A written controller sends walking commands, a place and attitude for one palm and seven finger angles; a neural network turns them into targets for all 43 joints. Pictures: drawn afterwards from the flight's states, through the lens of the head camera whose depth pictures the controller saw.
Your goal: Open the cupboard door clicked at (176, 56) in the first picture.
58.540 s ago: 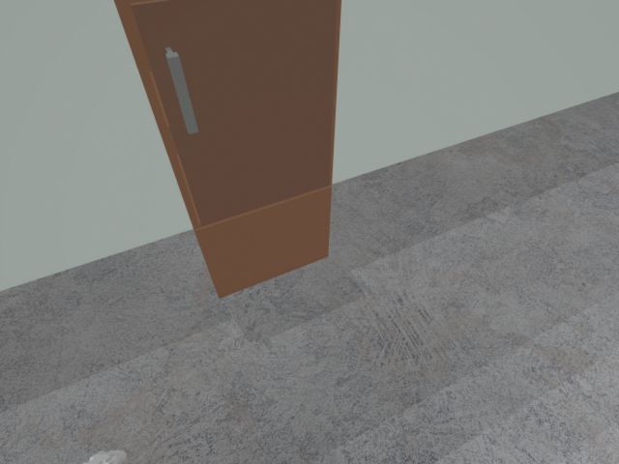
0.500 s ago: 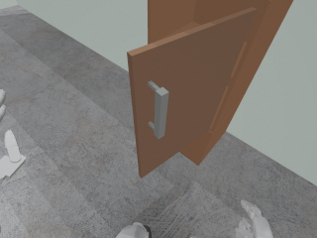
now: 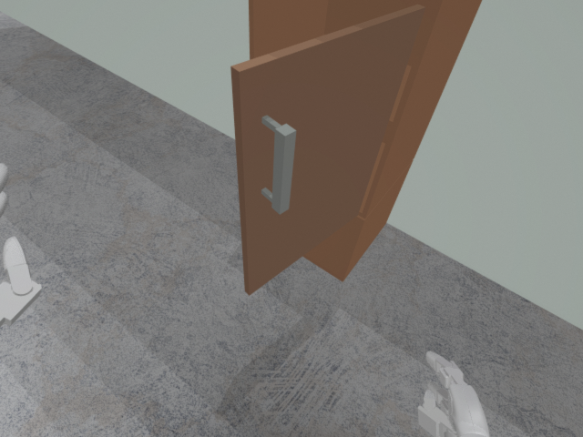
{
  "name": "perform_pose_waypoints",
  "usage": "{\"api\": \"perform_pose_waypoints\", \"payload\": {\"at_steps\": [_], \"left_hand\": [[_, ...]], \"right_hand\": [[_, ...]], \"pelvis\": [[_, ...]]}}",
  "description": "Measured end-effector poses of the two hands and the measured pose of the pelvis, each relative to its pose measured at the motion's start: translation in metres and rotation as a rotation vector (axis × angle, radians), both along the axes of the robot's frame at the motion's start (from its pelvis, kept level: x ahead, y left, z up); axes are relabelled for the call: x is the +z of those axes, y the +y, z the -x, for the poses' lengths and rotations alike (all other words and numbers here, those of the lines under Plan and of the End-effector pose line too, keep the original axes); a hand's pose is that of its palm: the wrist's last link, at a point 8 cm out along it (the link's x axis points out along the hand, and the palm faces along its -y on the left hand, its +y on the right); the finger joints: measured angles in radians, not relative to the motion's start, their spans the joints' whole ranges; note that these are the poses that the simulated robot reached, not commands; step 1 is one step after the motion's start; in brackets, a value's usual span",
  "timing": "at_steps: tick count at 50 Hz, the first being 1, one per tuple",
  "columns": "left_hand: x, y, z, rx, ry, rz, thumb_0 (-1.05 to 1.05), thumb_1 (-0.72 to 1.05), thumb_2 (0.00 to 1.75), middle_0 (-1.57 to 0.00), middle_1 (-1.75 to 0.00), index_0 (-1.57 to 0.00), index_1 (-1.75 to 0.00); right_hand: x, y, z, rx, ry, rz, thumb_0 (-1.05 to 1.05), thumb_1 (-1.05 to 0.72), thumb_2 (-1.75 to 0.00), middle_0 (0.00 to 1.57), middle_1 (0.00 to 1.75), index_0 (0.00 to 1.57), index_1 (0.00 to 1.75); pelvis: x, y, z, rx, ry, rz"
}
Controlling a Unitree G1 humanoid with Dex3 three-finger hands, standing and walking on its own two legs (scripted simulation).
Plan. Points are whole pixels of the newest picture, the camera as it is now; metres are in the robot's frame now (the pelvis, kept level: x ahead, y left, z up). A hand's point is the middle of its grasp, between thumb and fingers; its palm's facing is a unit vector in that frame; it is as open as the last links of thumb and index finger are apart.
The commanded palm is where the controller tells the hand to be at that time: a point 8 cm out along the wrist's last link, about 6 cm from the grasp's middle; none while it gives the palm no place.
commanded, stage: stop stepping back and stand still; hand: left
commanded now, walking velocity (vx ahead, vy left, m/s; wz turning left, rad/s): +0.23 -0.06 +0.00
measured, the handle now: (274, 167) +0.50 +0.06 +0.09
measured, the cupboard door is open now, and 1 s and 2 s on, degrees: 79 79 79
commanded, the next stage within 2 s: let the arm hang, fingers relaxed in 0.54 s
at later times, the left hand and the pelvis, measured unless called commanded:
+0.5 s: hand out of the picture +0.15 +0.28 +0.17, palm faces +0.45 -0.76 -0.47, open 7.4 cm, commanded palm +0.08 +0.31 +0.18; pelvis -0.04 +0.01 +0.00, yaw +2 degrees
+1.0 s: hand out of the picture -0.03 +0.19 -0.18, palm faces +0.11 -0.98 -0.18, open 6.9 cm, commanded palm none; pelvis -0.04 +0.01 +0.00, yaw +5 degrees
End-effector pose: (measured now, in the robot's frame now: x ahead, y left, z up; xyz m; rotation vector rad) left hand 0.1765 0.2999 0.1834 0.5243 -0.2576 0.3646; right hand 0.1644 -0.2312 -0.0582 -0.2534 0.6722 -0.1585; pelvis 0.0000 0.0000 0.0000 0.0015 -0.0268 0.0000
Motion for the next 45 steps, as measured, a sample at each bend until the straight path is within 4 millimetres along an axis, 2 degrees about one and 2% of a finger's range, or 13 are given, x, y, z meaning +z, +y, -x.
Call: {"api": "perform_pose_waypoints", "payload": {"at_steps": [4,9,12,15,21,28,32,34,36,38,40,42,45], "left_hand": [[0.008,-0.008,0.027,-0.014,0.033,-0.039,0.02,0.89,0.9,-0.21,-0.3,-0.21,-0.3],[0.01,-0.014,0.062,-0.004,0.068,-0.063,0.02,0.89,0.9,-0.21,-0.3,-0.21,-0.3],[0.006,-0.006,0.071,0.041,0.038,-0.025,0.02,0.89,0.9,-0.21,-0.3,-0.22,-0.3],[-0.001,0.005,0.071,0.089,-0.001,0.021,0.02,0.89,0.9,-0.21,-0.3,-0.22,-0.3],[-0.006,0.015,0.065,0.079,-0.036,0.031,0.02,0.89,0.9,-0.21,-0.3,-0.21,-0.3],[0.005,0.007,0.068,0.056,0.026,-0.057,0.02,0.89,0.9,-0.21,-0.3,-0.21,-0.3],[-0.001,0.008,0.069,0.063,0.06,-0.036,0.02,0.89,0.9,-0.21,-0.3,-0.21,-0.3],[-0.029,0.014,0.06,0.062,0.162,-0.015,0.01,0.89,0.9,-0.21,-0.3,-0.21,-0.3],[-0.086,0.022,0.052,0.097,0.376,0.088,0.01,0.9,0.9,-0.2,-0.3,-0.21,-0.3],[-0.153,0.021,0.056,0.141,0.633,0.212,0.01,0.9,0.9,-0.2,-0.3,-0.2,-0.3],[-0.215,0.006,0.076,0.164,0.882,0.325,0.01,0.91,0.9,-0.19,-0.3,-0.2,-0.3],[-0.265,-0.019,0.106,0.164,1.098,0.428,0.01,0.91,0.9,-0.19,-0.3,-0.2,-0.3],[-0.314,-0.061,0.157,0.144,1.35,0.567,0.01,0.91,0.9,-0.19,-0.3,-0.2,-0.3]], "right_hand": [[0.003,-0.001,0.028,-0.011,0.001,-0.024,0.02,-0.91,-0.9,0.21,0.3,0.21,0.3],[-0.013,-0.009,0.059,-0.018,0.075,-0.026,0.02,-0.9,-0.9,0.21,0.3,0.21,0.3],[-0.019,-0.014,0.076,-0.035,0.119,-0.013,0.02,-0.9,-0.9,0.21,0.3,0.21,0.3],[-0.023,-0.016,0.086,-0.049,0.13,0.01,0.02,-0.91,-0.9,0.21,0.3,0.21,0.3],[-0.025,-0.007,0.085,-0.06,0.092,0.018,0.02,-0.91,-0.9,0.2,0.3,0.21,0.3],[-0.026,0.018,0.068,0.007,0.066,-0.072,0.02,-0.91,-0.9,0.2,0.3,0.21,0.3],[-0.029,0.023,0.057,0.027,0.082,-0.081,0.02,-0.91,-0.9,0.21,0.3,0.21,0.3],[-0.037,0.022,0.051,0.067,0.099,-0.09,0.02,-0.9,-0.9,0.21,0.3,0.21,0.3],[-0.052,0.018,0.049,0.084,0.151,-0.087,0.01,-0.9,-0.9,0.21,0.3,0.21,0.3],[-0.064,0.013,0.05,0.081,0.207,-0.08,0.01,-0.9,-0.9,0.21,0.3,0.21,0.3],[-0.069,0.009,0.057,0.066,0.257,-0.076,0.01,-0.91,-0.9,0.21,0.3,0.21,0.3],[-0.07,0.007,0.069,0.041,0.311,-0.069,0.01,-0.91,-0.9,0.21,0.3,0.21,0.3],[-0.069,0.005,0.095,0.003,0.412,-0.049,0.01,-0.91,-0.9,0.2,0.3,0.21,0.3]], "pelvis": [[0.006,-0.002,0.016,0.006,0.018,0.011],[0.005,-0.005,0.036,-0.006,0.013,0.009],[0.005,-0.002,0.038,-0.009,0.005,0.001],[0.004,0.002,0.038,0.014,-0.006,-0.001],[-0.005,0.012,0.043,0.027,-0.029,-0.003],[0.0,0.007,0.043,0.037,-0.001,0.012],[0.001,0.01,0.037,0.027,0.005,0.021],[-0.002,0.014,0.036,0.045,0.021,0.019],[-0.006,0.018,0.038,0.056,0.033,0.012],[-0.009,0.02,0.04,0.061,0.035,0.003],[-0.01,0.019,0.042,0.063,0.03,-0.001],[-0.008,0.017,0.041,0.065,0.023,-0.003],[-0.005,0.015,0.04,0.065,0.009,-0.002]]}}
